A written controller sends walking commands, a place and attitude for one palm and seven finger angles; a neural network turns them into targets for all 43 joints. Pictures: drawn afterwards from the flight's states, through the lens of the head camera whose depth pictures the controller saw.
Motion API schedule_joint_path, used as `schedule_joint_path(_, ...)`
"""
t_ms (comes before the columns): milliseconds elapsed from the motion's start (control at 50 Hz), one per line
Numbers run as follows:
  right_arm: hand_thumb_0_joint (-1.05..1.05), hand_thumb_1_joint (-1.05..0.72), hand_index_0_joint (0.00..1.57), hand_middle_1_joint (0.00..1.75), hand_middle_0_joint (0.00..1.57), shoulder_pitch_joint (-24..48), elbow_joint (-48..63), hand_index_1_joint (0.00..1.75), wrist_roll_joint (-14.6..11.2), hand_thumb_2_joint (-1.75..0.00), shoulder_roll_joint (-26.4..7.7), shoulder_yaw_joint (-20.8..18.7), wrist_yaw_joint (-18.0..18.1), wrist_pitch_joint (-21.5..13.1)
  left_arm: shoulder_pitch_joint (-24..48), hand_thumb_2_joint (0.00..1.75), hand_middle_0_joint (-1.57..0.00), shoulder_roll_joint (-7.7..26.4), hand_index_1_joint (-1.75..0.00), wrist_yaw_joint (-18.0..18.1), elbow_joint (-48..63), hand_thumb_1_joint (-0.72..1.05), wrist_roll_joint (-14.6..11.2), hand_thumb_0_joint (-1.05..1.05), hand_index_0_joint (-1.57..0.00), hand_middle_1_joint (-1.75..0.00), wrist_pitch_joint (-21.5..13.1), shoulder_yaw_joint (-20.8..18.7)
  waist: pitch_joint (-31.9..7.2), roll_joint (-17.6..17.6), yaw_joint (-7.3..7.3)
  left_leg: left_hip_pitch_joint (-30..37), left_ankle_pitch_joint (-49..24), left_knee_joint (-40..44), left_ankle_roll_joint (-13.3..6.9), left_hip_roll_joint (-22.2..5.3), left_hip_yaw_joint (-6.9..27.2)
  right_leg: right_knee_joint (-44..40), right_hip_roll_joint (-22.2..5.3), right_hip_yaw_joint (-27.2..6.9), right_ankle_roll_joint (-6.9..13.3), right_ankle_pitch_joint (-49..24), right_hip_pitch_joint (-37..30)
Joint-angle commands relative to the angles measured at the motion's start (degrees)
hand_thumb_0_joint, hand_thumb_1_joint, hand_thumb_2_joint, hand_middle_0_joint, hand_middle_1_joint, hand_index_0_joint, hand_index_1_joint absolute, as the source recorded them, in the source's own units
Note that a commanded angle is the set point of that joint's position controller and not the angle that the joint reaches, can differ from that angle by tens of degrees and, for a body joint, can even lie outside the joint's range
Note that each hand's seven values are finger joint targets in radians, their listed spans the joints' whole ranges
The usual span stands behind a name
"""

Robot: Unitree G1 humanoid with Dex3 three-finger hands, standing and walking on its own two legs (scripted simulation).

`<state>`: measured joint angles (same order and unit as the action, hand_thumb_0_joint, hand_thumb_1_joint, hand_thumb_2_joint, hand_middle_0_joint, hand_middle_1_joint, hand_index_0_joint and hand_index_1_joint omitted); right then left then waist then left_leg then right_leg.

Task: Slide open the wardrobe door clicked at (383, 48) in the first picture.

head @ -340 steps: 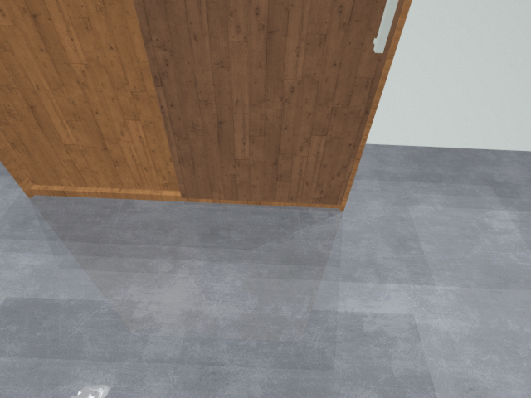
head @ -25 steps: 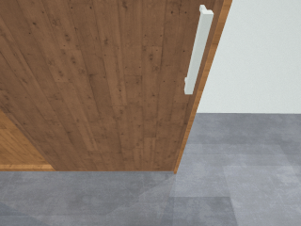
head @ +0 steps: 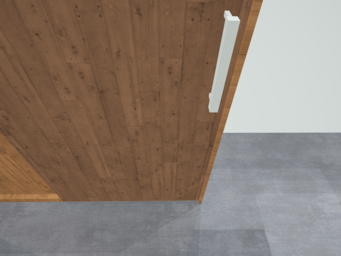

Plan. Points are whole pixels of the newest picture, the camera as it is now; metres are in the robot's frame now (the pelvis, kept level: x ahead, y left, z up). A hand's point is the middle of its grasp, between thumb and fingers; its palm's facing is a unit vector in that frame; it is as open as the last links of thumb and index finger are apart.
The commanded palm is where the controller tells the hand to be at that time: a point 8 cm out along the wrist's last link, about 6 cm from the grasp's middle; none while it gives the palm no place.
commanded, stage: come to a stop and stand still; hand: right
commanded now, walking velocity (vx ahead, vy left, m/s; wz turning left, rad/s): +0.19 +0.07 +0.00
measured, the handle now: (219, 67) +0.53 -0.09 +0.19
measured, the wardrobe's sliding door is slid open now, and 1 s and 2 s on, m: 0.00 0.00 0.00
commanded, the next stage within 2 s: none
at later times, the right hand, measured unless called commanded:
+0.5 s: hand out of the picture +0.03 -0.18 -0.18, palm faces +0.08 +0.97 -0.22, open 7.3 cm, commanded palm none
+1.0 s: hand out of the picture +0.03 -0.23 -0.16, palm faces -0.03 +0.96 -0.28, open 7.3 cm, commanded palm none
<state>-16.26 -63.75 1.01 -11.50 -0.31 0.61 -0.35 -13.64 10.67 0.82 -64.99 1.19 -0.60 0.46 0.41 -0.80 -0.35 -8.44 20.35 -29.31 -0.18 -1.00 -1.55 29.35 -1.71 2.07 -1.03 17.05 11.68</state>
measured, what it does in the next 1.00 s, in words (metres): stands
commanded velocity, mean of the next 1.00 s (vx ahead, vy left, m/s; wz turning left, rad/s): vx -0.04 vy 0.00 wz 0.00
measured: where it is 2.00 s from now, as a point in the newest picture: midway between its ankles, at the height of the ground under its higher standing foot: outside the picture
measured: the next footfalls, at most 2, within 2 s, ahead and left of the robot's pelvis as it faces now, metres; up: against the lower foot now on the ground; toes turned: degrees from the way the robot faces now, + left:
none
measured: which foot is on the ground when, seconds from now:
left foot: down 0.00-1.00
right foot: down 0.00-1.00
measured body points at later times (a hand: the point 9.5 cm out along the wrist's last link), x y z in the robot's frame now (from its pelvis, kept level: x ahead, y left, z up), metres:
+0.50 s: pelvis +0.04 -0.01 +0.00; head +0.07 -0.01 +0.45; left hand +0.06 +0.23 -0.16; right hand +0.03 -0.23 -0.16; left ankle -0.05 +0.11 -0.73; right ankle +0.03 -0.11 -0.73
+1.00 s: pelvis +0.00 -0.04 +0.00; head +0.00 -0.01 +0.45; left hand +0.05 +0.20 -0.16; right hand +0.03 -0.28 -0.14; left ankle -0.05 +0.11 -0.73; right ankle +0.04 -0.11 -0.74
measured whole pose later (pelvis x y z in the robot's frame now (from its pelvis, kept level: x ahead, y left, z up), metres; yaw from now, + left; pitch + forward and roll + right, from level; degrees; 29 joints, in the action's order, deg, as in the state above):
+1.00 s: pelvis +0.00 -0.04 +0.00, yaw +2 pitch +0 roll -1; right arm -16.2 -57.6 1.2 -10.6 0.8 1.8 0.2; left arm -13.5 11.4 0.6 -55.4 0.9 0.0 -0.8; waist -0.2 2.8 0.0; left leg -11.2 20.1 -30.7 1.8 -3.7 0.7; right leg 28.2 0.7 9.8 4.3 11.8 17.3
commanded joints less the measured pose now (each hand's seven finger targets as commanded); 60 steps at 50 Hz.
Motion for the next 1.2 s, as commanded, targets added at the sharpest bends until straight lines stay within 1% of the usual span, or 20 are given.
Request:
schedule_joint_path(0, 0.0, -0.9, 0.2, 0.3, 0.2, -5.4, 1.0, 0.3, 0.2, -0.9, -6.2, -1.9, 0.1, -0.8, -2.9, 0.9, -0.2, 4.6, -0.3, 0.1, 2.5, 0.9, 0.2, 0.0, -0.2, -0.3, -1.0, -1.2, 6.7, -1.5, -0.24, -4.5, 3.5, 6.8, -3.8, -5.0, 5.2, -0.2, -3.1, -1.5, 2.8, -1.4, 4.9)
schedule_joint_path(80, 0.0, -0.9, 0.2, 0.3, 0.2, -8.6, 0.2, 0.3, 0.2, -0.9, -5.5, -2.7, 0.5, -1.1, -4.3, 0.9, -0.2, 3.3, -0.3, 0.6, 2.3, 0.9, 0.0, 0.0, -0.2, -0.3, -1.8, -1.4, 5.5, -1.8, -0.38, -0.8, -11.0, 2.1, -4.5, -5.5, 3.9, 4.8, -2.8, 0.8, 2.9, -10.0, 5.7)
schedule_joint_path(120, 0.0, -0.9, 0.2, 0.3, 0.2, -8.2, 0.2, 0.3, 0.1, -0.9, -3.7, -2.4, 1.1, -1.1, -6.9, 0.9, -0.2, 3.2, -0.3, 1.3, 0.9, 0.9, -0.2, 0.0, -0.2, -0.3, -1.9, -1.3, 3.2, 2.7, 0.88, -3.0, -23.3, -3.9, -3.1, -3.9, 0.5, 2.7, -4.7, -1.4, 3.0, -26.3, -1.2)
schedule_joint_path(160, 0.0, -0.9, 0.2, 0.3, 0.2, -7.1, 0.8, 0.3, -0.3, -0.9, -2.0, -2.0, 1.8, -1.0, -10.8, 0.9, -0.2, 4.7, -0.3, 2.3, -0.9, 0.9, -0.5, 0.0, -0.2, -0.3, -1.6, -1.7, 0.9, 10.0, 1.58, -6.4, -18.9, -7.6, -0.6, -2.0, -2.4, 1.2, -8.7, -5.8, 5.4, -51.4, -8.7)
schedule_joint_path(200, 0.0, -0.9, 0.2, 0.3, 0.2, -7.9, 0.7, 0.3, -0.7, -0.9, -1.7, -2.1, 2.3, -0.8, -8.6, 0.9, -0.2, 4.5, -0.3, 2.9, -0.4, 0.9, -0.9, 0.0, -0.2, -0.3, -1.1, -2.0, 2.2, 8.5, 0.25, -5.5, -17.4, -2.2, 0.2, -2.5, -2.2, 2.1, -9.1, -5.1, 5.6, -61.1, -9.3)
schedule_joint_path(300, 0.0, -0.9, 0.2, 0.3, 0.2, -11.1, 2.0, 0.3, 0.1, -0.9, -5.2, -3.8, 3.0, -0.8, -5.7, 0.9, -0.2, 2.2, -0.3, 2.7, 3.7, 0.9, -0.9, 0.0, -0.2, -0.3, -0.6, -3.3, -1.2, -4.2, -0.99, 6.5, -59.1, -3.7, -0.8, -8.5, 0.5, 7.2, -1.9, 2.6, 1.9, -31.4, 2.7)
schedule_joint_path(360, 0.0, -0.9, 0.2, 0.3, 0.2, -13.4, 2.4, 0.3, 0.8, -0.9, -4.7, -3.7, 3.3, -0.3, -0.6, 0.9, -0.2, -0.5, -0.3, 2.1, 6.1, 0.9, -0.6, 0.0, -0.2, -0.3, 0.1, -3.4, 1.4, -11.4, -3.51, 12.3, -71.2, -2.6, -6.7, -15.3, 5.4, 12.4, 1.7, 4.0, 0.5, 7.8, 15.6)
schedule_joint_path(380, 0.0, -0.9, 0.2, 0.3, 0.2, -13.5, 2.8, 0.3, 1.1, -0.9, -4.3, -3.6, 3.4, -0.1, 0.5, 0.9, -0.2, -1.0, -0.3, 2.1, 6.7, 0.9, -0.5, 0.0, -0.2, -0.3, 0.2, -3.5, 1.1, -11.1, -3.96, 13.1, -71.6, -2.4, -8.1, -16.4, 5.6, 12.3, 1.7, 3.7, 0.4, 10.6, 16.5)
schedule_joint_path(460, 0.0, -0.9, 0.2, 0.3, 0.2, -6.2, 6.0, 0.3, 0.3, -0.9, -4.8, -2.9, 3.1, 0.1, -3.1, 0.9, -0.2, -0.9, -0.3, 1.3, 5.7, 0.9, -0.6, 0.0, -0.2, -0.3, 0.5, -3.1, -0.2, -7.4, 0.88, -0.2, -48.8, -3.4, -6.0, -11.3, 2.3, -0.3, 1.7, 4.6, 0.7, -6.6, 0.7)
schedule_joint_path(480, 0.0, -0.9, 0.2, 0.3, 0.2, -4.5, 7.0, 0.3, 0.2, -0.9, -4.3, -2.7, 3.0, 0.2, -5.8, 0.9, -0.2, 0.3, -0.3, 1.2, 5.1, 0.9, -0.4, 0.0, -0.2, -0.3, 0.2, -3.4, -1.6, -5.7, 2.26, -5.1, -39.6, -5.8, -3.9, -9.1, 1.0, -2.7, -0.9, 3.0, 1.9, -19.0, -6.6)
schedule_joint_path(520, 0.0, -0.9, 0.2, 0.3, 0.2, -4.8, 8.4, 0.3, 0.2, -0.9, -1.2, -2.4, 3.0, 0.5, -7.6, 0.9, -0.2, 5.7, -0.3, 1.3, 5.6, 0.9, -0.2, 0.0, -0.2, -0.3, -0.2, -3.9, -2.6, 7.1, 1.61, -9.2, -0.3, -13.0, 0.4, -2.3, -1.9, -5.1, -13.4, -8.9, 9.8, -42.6, -7.8)
schedule_joint_path(540, 0.0, -0.9, 0.2, 0.3, 0.2, -7.8, 5.8, 0.3, -0.4, -0.9, -2.8, -1.2, 3.8, -0.1, 0.0, 0.9, -0.2, 10.1, -0.3, 1.5, 9.6, 0.9, -1.0, 0.0, -0.2, -0.3, -0.2, -4.5, -0.8, 12.5, 0.31, -14.9, -0.4, -4.6, -0.5, -4.0, 5.5, 8.1, -14.0, -10.5, 9.9, -53.9, -6.3)
schedule_joint_path(560, 0.0, -0.9, 0.2, 0.3, 0.2, -6.6, 8.0, 0.3, 0.0, -0.9, -3.9, -1.3, 3.3, -0.4, 2.8, 0.9, -0.2, 5.2, -0.3, 0.5, 11.7, 0.9, -1.2, 0.0, -0.2, -0.3, 0.3, -3.5, 0.7, 5.2, -1.7, -8.4, -3.6, 2.6, -2.0, -3.7, 2.6, 5.2, -9.4, -5.5, 7.2, -25.4, 4.8)
schedule_joint_path(580, 0.0, -0.9, 0.2, 0.3, 0.2, -5.8, 7.9, 0.3, 0.5, -0.9, -4.8, -0.8, 2.9, -1.6, 4.5, 0.9, -0.2, 3.5, -0.3, -0.1, 13.3, 0.9, -0.7, 0.0, -0.2, -0.3, 0.4, -2.8, 1.5, 1.2, -1.44, -8.0, -10.7, 7.3, -4.0, -7.8, 9.5, 6.8, -4.5, -1.2, 3.3, -10.0, 6.3)
schedule_joint_path(600, 0.0, -0.9, 0.2, 0.3, 0.2, -3.2, 8.1, 0.3, 0.5, -0.9, -6.1, -0.9, 2.7, -1.9, 2.1, 0.9, -0.2, 3.0, -0.3, -0.2, 13.8, 0.9, -0.3, 0.0, -0.2, -0.3, 0.4, -2.9, 0.9, 1.0, 1.75, -8.3, -18.1, 5.1, -5.4, -9.5, 9.7, 6.4, -3.1, 0.3, 2.1, -7.7, 4.9)
schedule_joint_path(620, 0.0, -0.9, 0.2, 0.3, 0.2, -1.4, 8.5, 0.3, 0.3, -0.9, -6.0, -0.9, 2.6, -2.0, -0.2, 0.9, -0.2, 3.6, -0.3, -0.2, 13.2, 0.9, -0.2, 0.0, -0.2, -0.3, 0.0, -2.8, -2.1, 3.9, 2.73, -7.0, -22.5, 0.3, -4.7, -7.1, 6.9, 3.5, -3.6, -0.2, 2.5, -14.0, 1.1)
schedule_joint_path(680, 0.0, -0.9, 0.2, 0.3, 0.2, -3.1, 8.4, 0.3, 0.0, -0.9, -4.2, -0.6, 2.6, -0.7, -1.6, 0.9, -0.2, 6.8, -0.3, 0.6, 13.1, 0.9, -0.3, 0.0, -0.2, -0.3, -1.0, -3.0, -4.3, 11.9, 0.51, -6.4, -4.6, -4.6, -1.4, -1.1, 0.3, -2.0, -8.6, -6.7, 6.4, -29.3, -2.8)
schedule_joint_path(760, 0.0, -0.9, 0.2, 0.3, 0.2, -3.4, 7.8, 0.3, 0.2, -0.9, -3.6, -0.2, 2.0, 0.4, 0.6, 0.9, -0.2, 7.2, -0.3, 0.6, 14.3, 0.9, -0.3, 0.0, -0.2, -0.3, -0.4, -3.0, 1.5, 3.9, -0.46, -7.9, 1.1, -0.3, -1.3, -1.4, 1.2, -8.3, -8.3, -7.6, 6.2, -5.6, 3.2)
schedule_joint_path(860, 0.0, -0.9, 0.2, 0.3, 0.2, -2.4, 8.3, 0.3, 0.4, -0.9, -4.7, -0.2, 1.5, 0.4, -0.1, 0.9, -0.2, 7.2, -0.3, 0.0, 13.8, 0.9, 0.0, 0.0, -0.2, -0.3, -0.1, -3.1, 3.3, 1.0, 0.12, -9.3, 2.1, 2.4, -1.6, -2.4, 2.5, -13.0, -6.5, -6.5, 4.7, 8.9, 4.5)
schedule_joint_path(1180, 0.0, -0.9, 0.2, 0.3, 0.2, -3.4, 4.8, 0.3, 0.0, -0.9, -6.0, 0.5, 1.4, -0.6, -3.6, 0.9, -0.2, 7.0, -0.3, 0.0, 7.2, 0.9, -0.5, 0.0, -0.2, -0.3, -1.0, -1.8, 3.1, 0.2, 0.38, -8.5, -2.2, 7.5, -2.0, -4.5, 5.1, -10.3, -5.6, -2.7, 4.0, -2.4, -0.1)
